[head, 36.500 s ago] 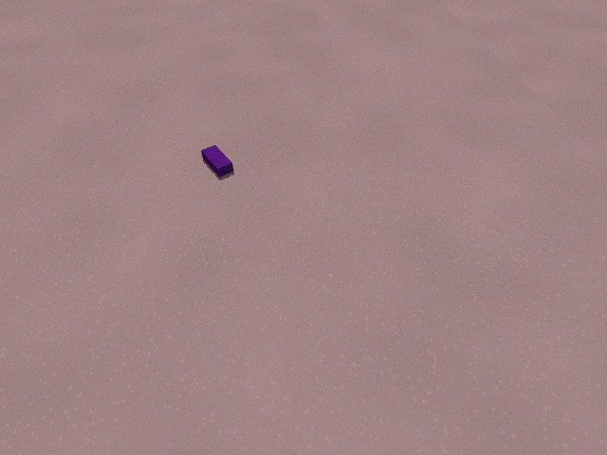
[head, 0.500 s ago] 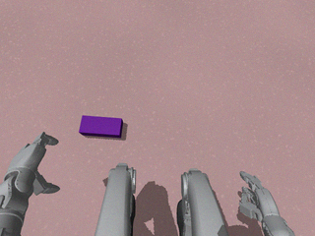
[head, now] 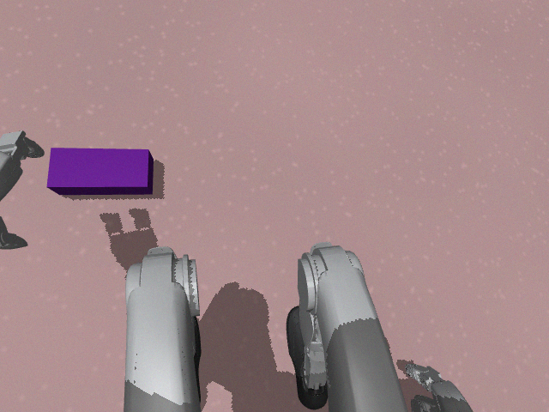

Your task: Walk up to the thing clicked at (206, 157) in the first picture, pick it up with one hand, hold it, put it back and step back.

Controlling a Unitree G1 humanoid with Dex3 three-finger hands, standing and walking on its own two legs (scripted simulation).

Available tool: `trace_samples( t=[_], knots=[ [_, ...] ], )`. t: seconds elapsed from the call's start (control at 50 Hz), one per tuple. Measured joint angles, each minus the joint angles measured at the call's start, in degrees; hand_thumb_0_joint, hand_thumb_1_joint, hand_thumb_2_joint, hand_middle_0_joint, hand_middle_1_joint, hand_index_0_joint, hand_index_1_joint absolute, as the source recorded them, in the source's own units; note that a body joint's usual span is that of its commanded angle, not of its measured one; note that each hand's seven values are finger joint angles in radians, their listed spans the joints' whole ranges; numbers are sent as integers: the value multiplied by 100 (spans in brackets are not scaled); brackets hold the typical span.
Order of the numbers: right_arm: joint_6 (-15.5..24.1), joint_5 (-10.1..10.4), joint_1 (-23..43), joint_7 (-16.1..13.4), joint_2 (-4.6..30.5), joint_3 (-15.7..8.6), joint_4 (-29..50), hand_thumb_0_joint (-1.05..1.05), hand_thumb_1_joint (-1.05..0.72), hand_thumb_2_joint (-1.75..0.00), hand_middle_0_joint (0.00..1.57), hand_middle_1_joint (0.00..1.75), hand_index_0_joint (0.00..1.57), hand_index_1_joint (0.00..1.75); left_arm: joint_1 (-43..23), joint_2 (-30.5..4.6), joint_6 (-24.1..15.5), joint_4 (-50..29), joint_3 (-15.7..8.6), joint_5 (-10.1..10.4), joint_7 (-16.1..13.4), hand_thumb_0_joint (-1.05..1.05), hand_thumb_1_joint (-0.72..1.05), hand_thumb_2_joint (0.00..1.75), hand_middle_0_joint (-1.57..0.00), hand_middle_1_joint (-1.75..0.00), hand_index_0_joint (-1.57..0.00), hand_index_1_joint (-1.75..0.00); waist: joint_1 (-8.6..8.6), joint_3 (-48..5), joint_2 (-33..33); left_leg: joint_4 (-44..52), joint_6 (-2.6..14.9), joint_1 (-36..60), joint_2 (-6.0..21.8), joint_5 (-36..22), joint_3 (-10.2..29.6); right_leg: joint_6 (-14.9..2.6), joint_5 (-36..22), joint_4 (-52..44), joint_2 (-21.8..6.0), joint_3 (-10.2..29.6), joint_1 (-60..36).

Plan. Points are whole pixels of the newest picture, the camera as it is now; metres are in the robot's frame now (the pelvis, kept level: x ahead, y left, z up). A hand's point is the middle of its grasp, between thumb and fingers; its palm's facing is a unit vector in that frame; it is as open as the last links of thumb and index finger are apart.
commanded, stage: rise first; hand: left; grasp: from above
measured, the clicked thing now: (104, 172) +0.52 +0.33 -0.34
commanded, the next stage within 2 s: none
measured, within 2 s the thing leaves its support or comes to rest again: neither
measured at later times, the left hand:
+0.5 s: hand (26, 189) +0.43 +0.39 -0.18, palm faces -0.46 -0.06 -0.89, open 14.3 cm
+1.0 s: hand (42, 181) +0.45 +0.38 -0.21, palm faces -0.45 -0.08 -0.89, open 14.2 cm
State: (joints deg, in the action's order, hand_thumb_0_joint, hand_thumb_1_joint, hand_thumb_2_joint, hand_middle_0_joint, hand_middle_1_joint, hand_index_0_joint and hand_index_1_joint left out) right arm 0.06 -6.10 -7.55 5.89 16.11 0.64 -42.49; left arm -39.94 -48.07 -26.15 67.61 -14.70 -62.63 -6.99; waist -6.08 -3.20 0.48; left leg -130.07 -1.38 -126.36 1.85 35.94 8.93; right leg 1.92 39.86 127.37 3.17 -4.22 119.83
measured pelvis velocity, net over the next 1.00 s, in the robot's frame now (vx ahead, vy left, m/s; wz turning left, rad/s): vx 0.02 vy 0.01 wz -0.08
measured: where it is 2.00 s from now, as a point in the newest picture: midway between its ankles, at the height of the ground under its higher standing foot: (248, 377)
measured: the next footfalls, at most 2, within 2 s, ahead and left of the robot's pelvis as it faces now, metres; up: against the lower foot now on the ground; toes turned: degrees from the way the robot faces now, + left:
none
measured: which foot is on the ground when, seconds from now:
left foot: down 0.00-1.00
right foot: down 0.00-1.00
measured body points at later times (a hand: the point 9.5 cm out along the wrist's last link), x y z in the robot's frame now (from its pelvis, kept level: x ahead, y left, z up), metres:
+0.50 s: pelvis +0.01 +0.01 -0.04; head +0.24 +0.10 +0.33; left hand +0.45 +0.39 -0.13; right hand +0.12 -0.27 -0.15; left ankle +0.10 +0.14 -0.34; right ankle +0.10 -0.12 -0.34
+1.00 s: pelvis +0.02 +0.01 -0.06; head +0.26 +0.10 +0.31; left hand +0.47 +0.38 -0.16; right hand +0.09 -0.27 -0.16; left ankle +0.10 +0.14 -0.34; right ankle +0.10 -0.12 -0.34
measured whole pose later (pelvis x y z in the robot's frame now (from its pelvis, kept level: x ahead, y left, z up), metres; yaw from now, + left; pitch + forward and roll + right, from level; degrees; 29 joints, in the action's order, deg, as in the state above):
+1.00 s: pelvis +0.02 +0.01 -0.06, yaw -4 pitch +31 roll -11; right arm -4.2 -11.6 -2.7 7.6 15.2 6.7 -42.1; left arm -49.9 -58.1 -27.4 78.9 -13.7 -75.7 -18.3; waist -10.4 1.5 4.2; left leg -142.7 -1.4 -134.8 1.9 39.6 12.8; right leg 3.2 42.4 137.3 5.0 -6.6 127.0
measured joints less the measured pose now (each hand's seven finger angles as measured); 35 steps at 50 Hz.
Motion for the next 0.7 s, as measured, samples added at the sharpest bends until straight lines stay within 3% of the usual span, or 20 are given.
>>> trace_samples(
  t=[0.14,0.32,0.52,0.7],
  knots=[
    [-142,-176,107,70,-3,138,-37,1,-86,-89,20,30,20,30,-385,-337,-119,414,54,-553,-327,0,-53,105,-6,-98,-4,-99,-127,101,106,-367,13,-299,-46,13,98,47,35,306,7,-66,223],
    [-306,-343,347,137,-46,248,-8,1,-88,-89,20,30,20,30,-648,-587,-217,657,167,-1030,-618,0,-53,103,-6,-97,-5,-98,-201,165,230,-717,33,-536,-51,116,188,72,126,576,49,-122,398],
    [-425,-455,558,158,-88,352,20,0,-89,-89,20,30,20,30,-775,-763,-272,805,167,-1366,-922,0,-54,102,-6,-98,-5,-99,-253,260,303,-980,38,-673,-15,248,243,112,208,792,113,-143,541],
    [-439,-524,573,159,-120,451,24,0,-90,-90,20,30,20,30,-920,-872,-193,984,143,-1383,-1057,0,-54,102,-7,-99,-6,-100,-310,358,346,-1146,17,-789,-5,296,302,125,226,932,150,-176,667]
  ],
)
